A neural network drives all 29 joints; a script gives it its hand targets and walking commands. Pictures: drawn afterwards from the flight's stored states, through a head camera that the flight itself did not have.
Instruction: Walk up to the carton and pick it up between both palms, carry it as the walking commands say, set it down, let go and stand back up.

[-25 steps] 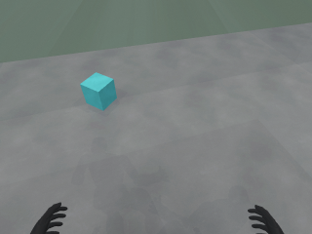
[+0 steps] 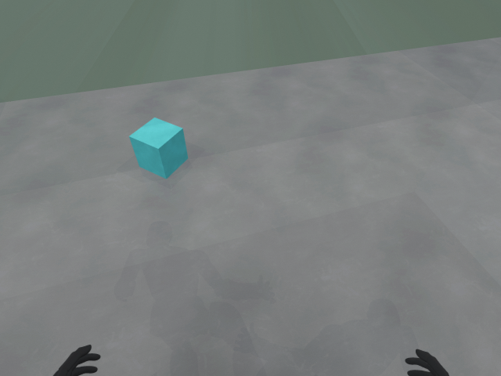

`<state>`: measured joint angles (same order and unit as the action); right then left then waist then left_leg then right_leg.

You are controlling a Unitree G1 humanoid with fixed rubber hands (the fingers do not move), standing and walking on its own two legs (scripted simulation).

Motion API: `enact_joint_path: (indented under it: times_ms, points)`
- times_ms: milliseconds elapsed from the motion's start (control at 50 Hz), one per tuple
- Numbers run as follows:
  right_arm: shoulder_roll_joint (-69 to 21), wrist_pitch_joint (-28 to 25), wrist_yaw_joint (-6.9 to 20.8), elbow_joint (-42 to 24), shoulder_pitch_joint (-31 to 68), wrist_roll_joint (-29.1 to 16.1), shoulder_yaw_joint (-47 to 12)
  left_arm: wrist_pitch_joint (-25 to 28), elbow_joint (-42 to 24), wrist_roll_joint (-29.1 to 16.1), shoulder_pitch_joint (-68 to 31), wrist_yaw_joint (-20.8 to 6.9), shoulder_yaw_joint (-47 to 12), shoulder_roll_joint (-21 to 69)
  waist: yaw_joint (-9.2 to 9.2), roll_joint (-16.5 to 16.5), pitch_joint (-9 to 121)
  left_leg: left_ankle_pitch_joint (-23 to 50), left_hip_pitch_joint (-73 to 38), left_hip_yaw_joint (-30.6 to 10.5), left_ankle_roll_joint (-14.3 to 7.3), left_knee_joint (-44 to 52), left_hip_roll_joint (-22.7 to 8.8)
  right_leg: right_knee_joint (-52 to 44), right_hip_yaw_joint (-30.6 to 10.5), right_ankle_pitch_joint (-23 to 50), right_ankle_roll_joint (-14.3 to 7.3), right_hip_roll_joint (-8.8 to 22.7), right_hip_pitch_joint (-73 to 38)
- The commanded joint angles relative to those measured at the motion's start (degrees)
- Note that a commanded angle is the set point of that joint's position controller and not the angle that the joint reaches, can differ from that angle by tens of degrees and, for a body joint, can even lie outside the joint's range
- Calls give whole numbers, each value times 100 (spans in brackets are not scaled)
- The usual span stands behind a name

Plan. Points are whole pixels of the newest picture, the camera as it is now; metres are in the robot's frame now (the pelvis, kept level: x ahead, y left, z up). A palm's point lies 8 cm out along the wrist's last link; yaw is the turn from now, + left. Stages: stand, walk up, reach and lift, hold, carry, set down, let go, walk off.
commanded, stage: stand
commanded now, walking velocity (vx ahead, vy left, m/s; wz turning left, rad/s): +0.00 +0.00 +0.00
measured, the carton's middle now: (160, 148) +1.38 +0.53 -0.67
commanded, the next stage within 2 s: walk up in 0.10 s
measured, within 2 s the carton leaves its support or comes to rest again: neither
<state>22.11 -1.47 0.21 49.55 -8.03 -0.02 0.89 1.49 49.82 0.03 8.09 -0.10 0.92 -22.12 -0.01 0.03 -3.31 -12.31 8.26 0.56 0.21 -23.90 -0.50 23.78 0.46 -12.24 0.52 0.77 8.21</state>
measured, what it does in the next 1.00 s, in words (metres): walks ahead, turning left: left foot, then right foot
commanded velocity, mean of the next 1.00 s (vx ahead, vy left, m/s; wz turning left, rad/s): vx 0.00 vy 0.00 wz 0.00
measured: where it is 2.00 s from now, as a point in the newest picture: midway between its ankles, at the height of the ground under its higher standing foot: (219, 261)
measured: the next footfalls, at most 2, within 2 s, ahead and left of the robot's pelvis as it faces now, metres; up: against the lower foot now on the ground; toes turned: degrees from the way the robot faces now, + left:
left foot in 0.60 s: +0.13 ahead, +0.21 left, +0.00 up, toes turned +16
right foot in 1.00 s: +0.46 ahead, -0.01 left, +0.00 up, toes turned +26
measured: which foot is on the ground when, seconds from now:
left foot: down 0.00-0.32, up 0.34-0.58, down 0.60-1.00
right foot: down 0.00-0.58, up 0.60-0.98, down 1.00-1.00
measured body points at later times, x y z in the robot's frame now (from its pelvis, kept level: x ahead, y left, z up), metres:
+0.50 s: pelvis +0.02 +0.02 +0.00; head +0.03 +0.05 +0.45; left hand +0.08 +0.38 -0.08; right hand +0.22 -0.27 -0.05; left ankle +0.07 +0.18 -0.70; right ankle +0.01 -0.13 -0.74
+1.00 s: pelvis +0.24 +0.06 -0.03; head +0.23 +0.07 +0.42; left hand +0.25 +0.43 -0.06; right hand +0.49 -0.21 -0.07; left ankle +0.09 +0.20 -0.74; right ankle +0.41 -0.03 -0.74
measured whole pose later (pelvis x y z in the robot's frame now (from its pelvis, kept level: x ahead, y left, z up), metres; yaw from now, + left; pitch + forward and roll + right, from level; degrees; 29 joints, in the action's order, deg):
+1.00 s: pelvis +0.24 +0.06 -0.03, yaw +27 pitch -3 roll +1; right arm 30.5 -1.8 -1.1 30.0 -23.7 1.9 4.5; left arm 0.1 23.4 2.6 16.7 -5.8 6.4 -30.0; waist 0.3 2.3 -1.6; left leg -29.8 8.4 -10.0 0.3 -40.6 -1.1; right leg 40.2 -0.1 -16.3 -0.5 4.4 26.5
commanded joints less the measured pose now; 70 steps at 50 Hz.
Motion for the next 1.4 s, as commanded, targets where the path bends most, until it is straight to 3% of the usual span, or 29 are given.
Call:
enact_joint_path:
  times_ms: [0, 260, 280, 300, 320, 340, 380, 420, 480, 540, 560, 580, 600, 620, 700, 880, 960, 980, 1000, 1020, 1060, 1100, 1200, 1260, 1280, 1300, 1320, 1340, 1380]
  points:
    - [946, -69, -29, -228, 227, -5, 216, 69, -224, -5, -226, 30, 212, -943, 1, -14, 290, 484, 14, -540, -162, 493, -648, -475, -518, 466, -187, 627, 10]
    - [944, -63, -59, 142, 224, -11, 212, 66, 144, -15, -231, 66, 206, -942, 2, -7, 271, 517, -53, -541, -143, 648, -677, -627, -518, 506, -170, 658, -59]
    - [1269, 19, 162, -365, -363, 94, 471, 137, -673, 324, 195, -70, 773, -1560, -280, 281, 413, -2022, 1389, -1412, -528, 365, -415, -153, -187, -2470, -651, 521, -1058]
    - [1373, 52, 260, -791, 385, 178, 500, 164, -582, 408, 852, -98, 837, -1666, -775, 470, 14, -2523, 2811, -1155, -278, -35, -236, -663, -841, -3449, -994, 918, -1527]
    - [955, 81, 330, -1337, 1167, 165, 426, 203, -567, 423, 1191, -43, 903, -1792, -1187, 1664, -281, -1439, 4158, -194, -109, -1607, 75, -1910, -1843, -3885, -1377, 2049, -2137]
    - [840, 85, 363, -1614, 1222, 277, 447, 262, -725, 456, 961, 22, 881, -1669, -1020, 1252, -504, -1186, 4468, -364, -72, -2693, -561, -2189, -2287, -3401, -1594, 2982, -1733]
    - [1078, 70, 510, -1460, 10, 210, 637, 332, -1166, 525, 338, 37, 864, -1478, -329, 306, 30, -709, 3272, -607, -5, -2877, -926, -1981, -1038, -2527, -1400, 2631, -1120]
    - [1050, 148, 624, -1529, -571, 180, 623, 353, -1488, 559, -105, -52, 864, -1513, 25, 847, 108, -530, 2345, -215, -64, -2692, -894, -1810, 167, -2320, -1211, 2051, -508]
    - [1054, 289, 680, -1829, -554, 114, 580, 272, -1727, 508, -128, -199, 892, -1652, 73, 926, 5, -429, 1248, 456, -147, -1788, -660, -1348, 898, -2783, -1111, 1783, 352]
    - [1311, 254, 511, -1718, -1113, 150, 699, 146, -1738, 453, 285, -293, 808, -1546, 244, 39, 177, -256, -43, 1043, -274, -1270, -112, 231, 1285, -3350, -1005, 1485, 898]
    - [1583, 197, 373, -1474, -1914, 145, 815, 87, -1796, 453, 422, -345, 693, -1292, 598, -795, 422, -938, -1008, 706, -537, -1071, 116, 2099, 1513, -3190, -850, 1065, 1510]
    - [2092, 180, 178, -1415, -2577, 151, 888, 82, -2184, 367, -64, -435, 508, -912, 1063, -2022, 69, -2659, -1337, -2187, -1018, 144, -927, 4492, 1273, -3004, -576, 379, 3242]
    - [2354, 155, 25, -1912, -1772, 136, 833, 119, -2651, 207, -59, -482, 576, -1070, 657, -1176, 213, -3918, -872, -5232, -1681, 1846, -1942, 4972, 53, -2419, -352, 169, 3962]
    - [2453, 157, -93, -2093, -1213, 71, 877, 98, -2686, 218, 33, -477, 699, -1368, 365, -858, 26, -4573, -388, -5131, -1847, 1816, -2238, 5171, -338, -2432, -348, 586, 3942]
    - [1933, -54, -149, -2183, -897, 155, 690, 41, -2464, 328, 611, -553, 762, -1660, -5, -966, -149, -3140, 699, -2730, -1273, 1160, -1100, 3961, -250, -1219, -171, 793, 3000]
    - [2081, -169, -140, -2418, -1105, 153, 790, -129, -3000, 293, 379, -675, 706, -1233, -17, -721, -192, -2434, 1164, -2051, -1036, 593, -893, 2270, -102, 46, -63, 521, 1966]
    - [1899, -92, -172, -2341, -957, 198, 680, -85, -2890, 228, 1376, -508, 794, -1363, -568, -355, -144, -2117, 1884, -1543, -761, -818, -581, 1465, 320, -590, -184, 126, 117]
    - [1561, -80, -183, -2338, -1122, 229, 573, -26, -2724, 260, 2057, -405, 892, -1640, -875, 615, 272, -1498, 2406, -1072, -544, -2527, -162, 1136, -86, -1381, -309, 126, -993]
    - [1089, -184, -206, -2731, -930, 85, 450, 34, -2832, 296, 2469, -284, 988, -2282, -1184, 2430, 653, -2357, 3695, -361, -200, -4760, 566, -452, -3233, -3567, -906, 1981, -1454]
    - [1418, -209, -307, -2839, -1090, 14, 568, 67, -3041, 174, 1828, -268, 990, -2432, -636, 2045, 278, -2268, 3850, -709, -167, -5472, 364, -1564, -4777, -4213, -1491, 2508, -617]
    - [1772, -112, -265, -2572, -1102, 21, 644, 97, -2914, 266, 1617, -212, 986, -2022, -390, 972, -229, -1452, 3444, -580, -134, -5304, -258, -1103, -3263, -3607, -1605, 2231, 18]
    - [1676, -20, -142, -2447, -1114, -6, 643, 22, -2881, 334, 1403, -189, 953, -1873, -310, 1243, -387, -1459, 2697, -420, -78, -4159, -379, -874, -1746, -2853, -1251, 1734, 631]
    - [1335, -59, -60, -2562, -742, -3, 517, -13, -2849, 372, 1576, -272, 813, -1694, -445, 994, -202, -831, 1739, 58, -246, -2250, -103, -486, -442, -1377, -1149, 1729, 715]
    - [1439, -39, -136, -2315, -1465, 59, 628, -97, -2887, 283, 1351, -361, 637, -1490, 112, 462, 173, -109, -559, 389, -432, -1431, 311, 730, 479, -1791, -656, 1471, 2003]
    - [1639, -19, -228, -2210, -1945, 53, 725, -102, -2938, 297, 1418, -371, 563, -1341, 411, 81, 492, -613, -1590, -33, -559, -1333, 254, 1870, 684, -1507, -424, 1229, 2599]
    - [2080, -31, -364, -2239, -2496, 101, 835, -101, -3188, 318, 1258, -356, 503, -1094, 773, -1036, 745, -1879, -2091, -2556, -928, -483, -1128, 4098, 769, -2186, -124, 758, 3472]
    - [2397, -28, -512, -2514, -2281, 97, 900, -174, -3449, 282, 1358, -324, 685, -1581, 673, -727, 937, -2622, -1890, -5351, -1592, 668, -2383, 5015, 41, -2371, 33, 265, 4099]
    - [2377, -24, -594, -2531, -2107, 17, 895, -266, -3538, 271, 1058, -288, 837, -1955, 587, 83, 535, -2362, -1681, -4913, -1823, 489, -2404, 5424, -438, -2147, 22, 580, 4293]
    - [2195, -112, -587, -2491, -1929, 119, 782, -288, -3414, 256, 1267, -261, 715, -1646, 267, -156, -140, -283, -888, -3462, -1793, -65, -1940, 5026, -509, -1999, 19, 848, 4187]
